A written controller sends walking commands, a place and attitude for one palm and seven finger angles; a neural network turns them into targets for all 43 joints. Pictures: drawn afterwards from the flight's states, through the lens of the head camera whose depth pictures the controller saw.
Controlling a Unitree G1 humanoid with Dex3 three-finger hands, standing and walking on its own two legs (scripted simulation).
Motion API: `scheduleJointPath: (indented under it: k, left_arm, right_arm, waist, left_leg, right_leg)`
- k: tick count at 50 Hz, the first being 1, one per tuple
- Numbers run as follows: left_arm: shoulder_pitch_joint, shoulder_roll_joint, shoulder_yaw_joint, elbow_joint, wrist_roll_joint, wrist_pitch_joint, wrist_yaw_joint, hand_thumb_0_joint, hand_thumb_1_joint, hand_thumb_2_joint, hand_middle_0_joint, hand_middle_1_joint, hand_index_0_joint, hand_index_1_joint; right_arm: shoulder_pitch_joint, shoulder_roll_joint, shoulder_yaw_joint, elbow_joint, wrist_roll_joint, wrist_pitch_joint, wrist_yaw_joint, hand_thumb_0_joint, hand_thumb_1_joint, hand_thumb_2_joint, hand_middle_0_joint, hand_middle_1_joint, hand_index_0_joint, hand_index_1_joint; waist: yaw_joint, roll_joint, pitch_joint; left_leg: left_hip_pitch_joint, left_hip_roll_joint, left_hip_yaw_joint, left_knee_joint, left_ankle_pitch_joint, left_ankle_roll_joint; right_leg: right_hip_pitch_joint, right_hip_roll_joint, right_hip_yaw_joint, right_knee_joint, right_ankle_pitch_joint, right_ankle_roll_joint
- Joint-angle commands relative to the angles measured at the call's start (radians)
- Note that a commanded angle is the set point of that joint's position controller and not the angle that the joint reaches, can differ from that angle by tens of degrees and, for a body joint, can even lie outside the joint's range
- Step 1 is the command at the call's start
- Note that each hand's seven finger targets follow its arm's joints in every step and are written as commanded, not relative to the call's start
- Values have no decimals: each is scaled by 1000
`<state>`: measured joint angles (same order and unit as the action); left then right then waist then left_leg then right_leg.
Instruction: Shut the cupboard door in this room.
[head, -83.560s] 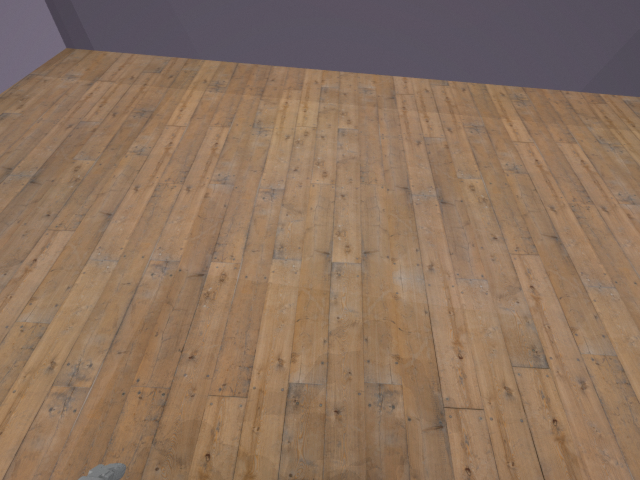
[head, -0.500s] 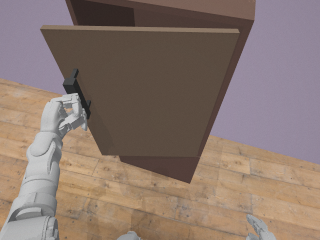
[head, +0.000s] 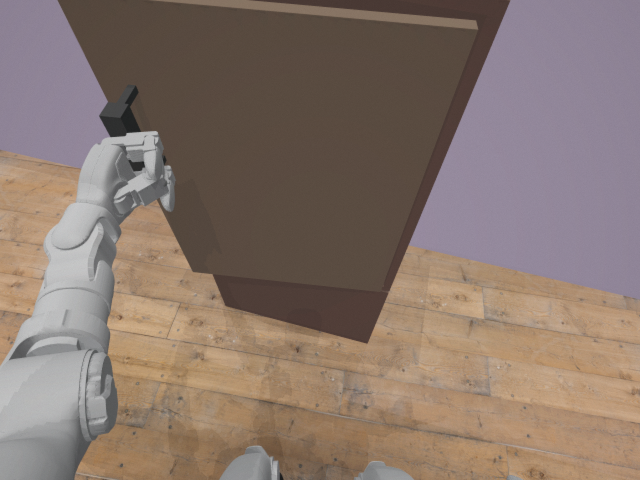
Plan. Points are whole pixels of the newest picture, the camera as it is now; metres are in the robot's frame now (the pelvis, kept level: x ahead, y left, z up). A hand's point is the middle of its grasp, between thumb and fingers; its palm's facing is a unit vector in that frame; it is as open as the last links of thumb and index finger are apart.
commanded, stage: push the door shut along its arc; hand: left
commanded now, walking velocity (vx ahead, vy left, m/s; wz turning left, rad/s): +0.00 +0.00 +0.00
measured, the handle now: (141, 141) +0.53 +0.23 +0.10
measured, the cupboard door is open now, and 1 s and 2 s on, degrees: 9 0 0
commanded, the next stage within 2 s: pull the fist back off the door in 1.18 s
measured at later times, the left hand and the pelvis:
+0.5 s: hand (187, 150) +0.50 +0.16 +0.11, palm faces -0.24 -0.97 -0.01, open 3.1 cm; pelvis +0.00 +0.00 -0.01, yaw -1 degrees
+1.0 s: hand (218, 126) +0.54 +0.13 +0.11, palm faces -0.36 -0.93 -0.01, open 2.9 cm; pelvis +0.00 +0.00 -0.02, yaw -2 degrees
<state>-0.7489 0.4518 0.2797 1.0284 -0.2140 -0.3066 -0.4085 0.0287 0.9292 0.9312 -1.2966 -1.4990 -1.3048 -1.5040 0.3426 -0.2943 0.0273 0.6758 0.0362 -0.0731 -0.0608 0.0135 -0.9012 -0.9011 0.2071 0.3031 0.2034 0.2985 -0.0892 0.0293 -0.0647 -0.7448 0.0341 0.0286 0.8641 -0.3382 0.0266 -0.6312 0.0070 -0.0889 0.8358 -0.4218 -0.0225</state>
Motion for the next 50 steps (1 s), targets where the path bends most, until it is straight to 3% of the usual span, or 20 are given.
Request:
scheduleJointPath:
  k: [1,4,7,12,15,17,18,19,20,22,25,27,29,34,39,40,43,46,47,50]
  left_arm:
    - [-504,215,29,-204,-1,-78,-8,0,900,900,-1300,-1500,-1300,-1500]
    - [-514,228,38,-155,3,-70,-10,0,900,900,-1300,-1500,-1300,-1500]
    - [-568,299,75,-108,17,-69,-12,0,900,900,-1300,-1500,-1300,-1500]
    - [-633,307,60,-87,23,-78,-47,0,900,900,-1300,-1500,-1300,-1500]
    - [-627,316,64,-77,20,-67,-69,0,900,900,-1300,-1500,-1300,-1500]
    - [-650,327,75,-38,12,-54,-80,0,900,900,-1300,-1500,-1300,-1500]
    - [-641,341,76,-23,22,-46,-81,0,900,900,-1300,-1500,-1300,-1500]
    - [-683,326,56,-36,23,-44,-85,0,900,900,-1300,-1500,-1300,-1500]
    - [-680,351,69,-20,32,-39,-83,0,900,900,-1300,-1500,-1300,-1500]
    - [-709,375,85,-44,32,-51,-90,0,900,900,-1300,-1500,-1300,-1500]
    - [-745,307,18,-23,38,-40,-104,0,900,900,-1300,-1500,-1300,-1500]
    - [-790,320,29,4,28,-34,-107,0,900,900,-1300,-1500,-1300,-1500]
    - [-834,369,52,18,39,-23,-107,0,900,900,-1300,-1500,-1300,-1500]
    - [-882,356,30,29,62,-17,-110,0,900,900,-1300,-1500,-1300,-1500]
    - [-906,394,60,40,78,-1,-111,0,900,900,-1300,-1500,-1300,-1500]
    - [-891,373,39,56,85,9,-111,0,900,900,-1300,-1500,-1300,-1500]
    - [-905,418,72,76,95,19,-109,0,900,900,-1300,-1500,-1300,-1500]
    - [-966,350,15,66,93,25,-118,0,900,900,-1300,-1500,-1300,-1500]
    - [-987,366,27,59,90,15,-119,0,900,900,-1300,-1500,-1300,-1500]
    - [-1019,293,-29,50,86,25,-124,0,900,900,-1300,-1500,-1300,-1500]
  right_arm:
    - [79,-170,-68,-84,0,-30,-3,0,-900,-900,200,300,200,300]
    - [87,-172,-65,-86,0,-22,0,0,-900,-900,200,300,200,300]
    - [105,-182,-65,-79,0,-14,-3,0,-900,-900,200,300,200,300]
    - [124,-184,-65,-75,-2,-13,-3,0,-900,-900,200,300,200,300]
    - [129,-187,-67,-74,-5,-8,1,0,-900,-900,200,300,200,300]
    - [142,-191,-64,-71,-4,-6,-1,0,-900,-900,200,300,200,300]
    - [136,-190,-62,-76,-4,-2,-1,0,-900,-900,200,300,200,300]
    - [136,-191,-62,-77,-1,-3,-1,0,-900,-900,200,300,200,300]
    - [141,-191,-62,-71,-4,-1,-1,0,-900,-900,200,300,200,300]
    - [154,-196,-65,-73,-5,-2,-3,0,-900,-900,200,300,200,300]
    - [154,-193,-64,-61,-8,-2,1,0,-900,-900,200,300,200,300]
    - [168,-201,-63,-51,-7,-6,-4,0,-900,-900,200,300,200,300]
    - [171,-206,-62,-48,-8,-8,-6,0,-900,-900,200,300,200,300]
    - [186,-201,-60,-45,-17,-17,-3,0,-900,-900,200,300,200,300]
    - [211,-205,-64,-44,-25,-18,-1,0,-900,-900,200,300,200,300]
    - [207,-203,-61,-46,-27,-14,2,0,-900,-900,200,300,200,300]
    - [220,-205,-60,-46,-31,-8,0,0,-900,-900,200,300,200,300]
    - [227,-204,-66,-37,-29,-11,0,0,-900,-900,200,300,200,300]
    - [240,-205,-66,-29,-30,-13,-2,0,-900,-900,200,300,200,300]
    - [229,-203,-67,-11,-35,-19,1,0,-900,-900,200,300,200,300]
  waist:
    - [-39,78,-421]
    - [-49,41,-393]
    - [-62,18,-376]
    - [-76,93,-435]
    - [-75,105,-461]
    - [-90,47,-440]
    - [-85,47,-429]
    - [-104,58,-428]
    - [-95,62,-423]
    - [-96,87,-467]
    - [-121,111,-442]
    - [-138,83,-429]
    - [-141,94,-447]
    - [-149,147,-501]
    - [-151,140,-543]
    - [-146,150,-538]
    - [-154,110,-537]
    - [-182,127,-509]
    - [-183,122,-521]
    - [-193,168,-517]
  left_leg:
    - [418,-12,-107,-80,212,1]
    - [369,-15,-95,-74,203,8]
    - [320,-16,-92,-61,176,15]
    - [354,-15,-99,-33,217,12]
    - [364,-11,-100,-22,233,8]
    - [321,-14,-96,-14,233,18]
    - [291,-16,-91,-12,216,17]
    - [290,-15,-89,-10,201,19]
    - [275,-15,-89,-5,194,19]
    - [304,-16,-92,8,239,19]
    - [337,-9,-107,13,226,14]
    - [316,-10,-106,22,215,21]
    - [289,-8,-106,31,207,21]
    - [319,-6,-117,58,244,17]
    - [324,-2,-120,75,292,17]
    - [319,-8,-118,76,296,17]
    - [283,-7,-110,85,299,21]
    - [295,-3,-112,89,275,22]
    - [309,-2,-117,93,296,24]
    - [355,0,-130,93,290,19]
  right_leg:
    - [-50,26,54,-102,242,-5]
    - [-41,28,59,-104,255,0]
    - [-43,31,69,-102,238,1]
    - [-74,33,71,-82,258,-4]
    - [-82,34,69,-78,273,-3]
    - [-70,37,72,-76,287,0]
    - [-61,35,78,-78,284,3]
    - [-84,34,81,-81,273,7]
    - [-75,34,82,-81,265,5]
    - [-81,38,78,-63,295,0]
    - [-156,41,66,-68,254,-1]
    - [-173,43,66,-67,240,1]
    - [-163,41,75,-62,242,3]
    - [-210,43,66,-37,243,0]
    - [-209,49,61,-22,277,0]
    - [-205,50,59,-21,281,-3]
    - [-186,54,60,-17,299,1]
    - [-242,56,58,-24,272,4]
    - [-247,57,54,-17,273,1]
    - [-306,59,44,-21,238,-3]
